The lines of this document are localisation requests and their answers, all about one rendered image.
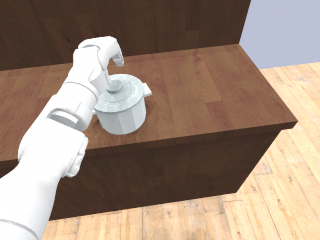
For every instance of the lid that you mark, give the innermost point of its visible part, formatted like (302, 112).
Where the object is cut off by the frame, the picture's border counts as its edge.
(132, 93)

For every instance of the robot left hand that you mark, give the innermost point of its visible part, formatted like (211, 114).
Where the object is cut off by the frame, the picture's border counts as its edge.
(113, 49)

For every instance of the knob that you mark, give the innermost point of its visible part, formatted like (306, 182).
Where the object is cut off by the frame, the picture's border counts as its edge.
(115, 87)

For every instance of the table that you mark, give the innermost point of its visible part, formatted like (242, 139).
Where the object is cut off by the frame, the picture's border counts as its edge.
(210, 119)

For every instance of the robot left forearm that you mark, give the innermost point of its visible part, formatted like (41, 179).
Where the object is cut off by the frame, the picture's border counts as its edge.
(73, 104)

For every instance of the robot left upper arm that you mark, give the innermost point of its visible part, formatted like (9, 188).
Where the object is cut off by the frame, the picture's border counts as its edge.
(27, 193)

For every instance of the pot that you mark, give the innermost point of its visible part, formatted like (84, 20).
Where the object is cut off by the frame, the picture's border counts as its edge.
(125, 122)

